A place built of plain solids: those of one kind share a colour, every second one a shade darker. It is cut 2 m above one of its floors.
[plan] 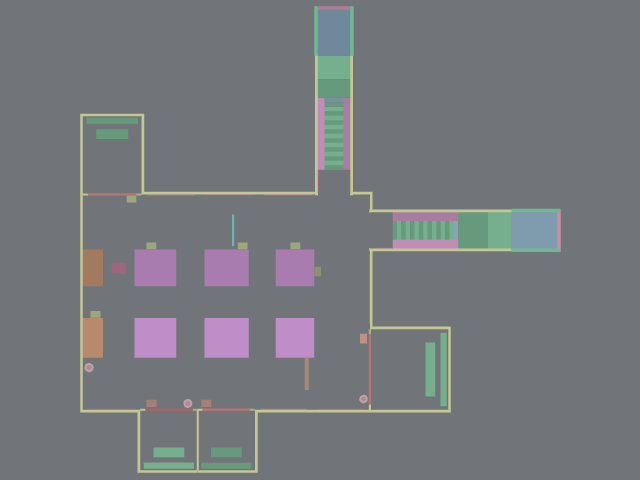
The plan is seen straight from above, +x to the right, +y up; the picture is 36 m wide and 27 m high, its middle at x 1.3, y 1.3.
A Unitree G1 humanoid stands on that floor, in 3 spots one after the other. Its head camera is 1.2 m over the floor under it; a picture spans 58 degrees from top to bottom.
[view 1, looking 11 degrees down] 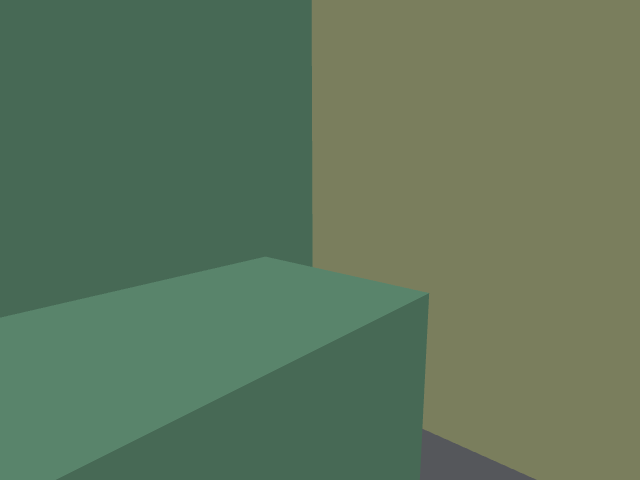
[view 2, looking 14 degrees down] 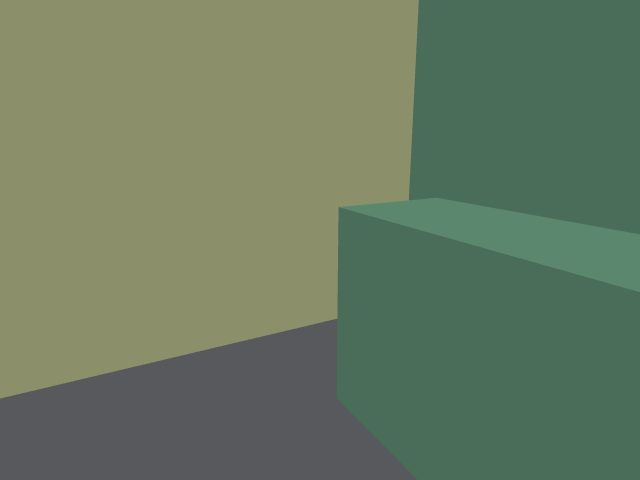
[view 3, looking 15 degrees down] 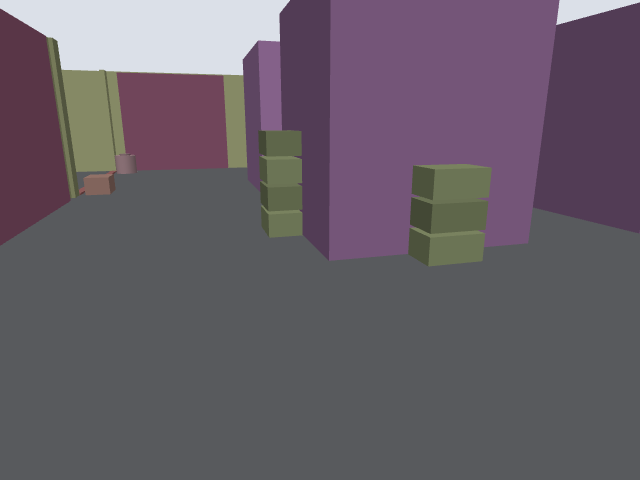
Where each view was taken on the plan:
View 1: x -7.20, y -9.95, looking -139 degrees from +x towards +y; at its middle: wall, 2.18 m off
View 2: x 6.31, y -5.98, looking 61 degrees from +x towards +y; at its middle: wall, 2.67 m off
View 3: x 2.09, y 4.35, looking -106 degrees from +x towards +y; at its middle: cage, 4.18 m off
